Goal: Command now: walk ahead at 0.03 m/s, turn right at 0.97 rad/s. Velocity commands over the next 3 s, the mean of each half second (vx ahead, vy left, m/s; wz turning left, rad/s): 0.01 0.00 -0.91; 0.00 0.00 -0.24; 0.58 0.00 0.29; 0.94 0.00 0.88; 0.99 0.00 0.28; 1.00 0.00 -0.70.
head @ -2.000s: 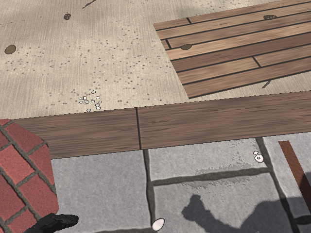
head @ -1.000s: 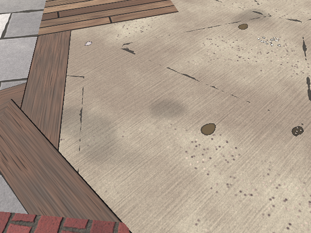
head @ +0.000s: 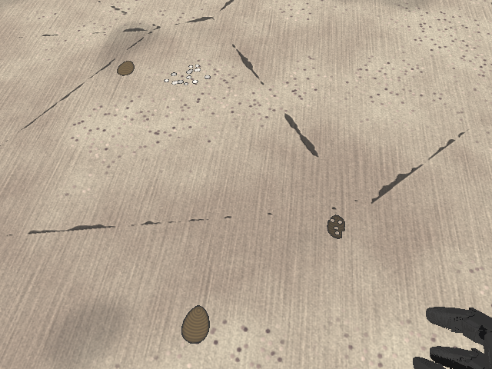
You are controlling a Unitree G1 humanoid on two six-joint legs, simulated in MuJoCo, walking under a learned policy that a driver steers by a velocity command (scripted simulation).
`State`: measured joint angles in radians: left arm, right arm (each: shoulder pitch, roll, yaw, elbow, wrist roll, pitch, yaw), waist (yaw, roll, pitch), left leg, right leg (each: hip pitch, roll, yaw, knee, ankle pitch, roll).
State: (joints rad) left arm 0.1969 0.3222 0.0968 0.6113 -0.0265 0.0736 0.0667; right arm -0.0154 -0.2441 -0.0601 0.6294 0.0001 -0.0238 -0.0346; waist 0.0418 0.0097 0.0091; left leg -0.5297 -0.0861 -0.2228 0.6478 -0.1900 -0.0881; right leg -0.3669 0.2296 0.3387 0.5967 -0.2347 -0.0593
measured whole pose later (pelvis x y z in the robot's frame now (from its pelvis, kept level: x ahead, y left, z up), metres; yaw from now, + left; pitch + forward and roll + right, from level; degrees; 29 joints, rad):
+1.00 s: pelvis +0.05 +0.01 +0.00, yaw -33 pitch +1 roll +0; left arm 0.19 0.20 0.03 0.74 0.02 0.02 0.00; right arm 0.17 -0.23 -0.05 0.74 -0.01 0.01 0.01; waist -0.01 -0.01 0.00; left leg -0.27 0.04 0.01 0.58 -0.32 -0.03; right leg -0.23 0.03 0.05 0.57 -0.35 -0.01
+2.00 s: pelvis +0.63 -0.16 +0.00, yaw +4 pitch +3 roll -1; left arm -0.05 0.25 -0.02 0.58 0.05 -0.06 -0.03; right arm 0.49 -0.30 -0.07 0.83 0.01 -0.06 0.00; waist -0.13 0.00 0.03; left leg 0.11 -0.18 -0.27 0.27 -0.38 0.20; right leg -0.77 -0.07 0.05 0.66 0.04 0.03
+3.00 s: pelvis +1.59 -0.06 -0.04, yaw -10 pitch +0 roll +2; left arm 0.10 0.30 0.03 0.73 0.02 -0.03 -0.05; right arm 0.44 -0.25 -0.02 0.90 -0.04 -0.06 -0.02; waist 0.00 -0.03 0.03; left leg 0.09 0.03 0.24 0.99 -0.41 -0.04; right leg -0.54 0.10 -0.14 0.73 -0.26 -0.22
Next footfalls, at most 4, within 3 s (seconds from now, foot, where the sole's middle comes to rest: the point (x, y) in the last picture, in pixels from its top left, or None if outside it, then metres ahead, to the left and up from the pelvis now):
0.04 left None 0.14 0.13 -0.77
0.50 right None -0.01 -0.10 -0.77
0.84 left None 0.15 0.10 -0.77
1.64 left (326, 360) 0.49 -0.13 -0.77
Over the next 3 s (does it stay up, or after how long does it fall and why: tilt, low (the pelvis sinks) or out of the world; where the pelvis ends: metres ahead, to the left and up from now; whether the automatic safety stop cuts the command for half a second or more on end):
stays up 1.59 -0.06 -0.04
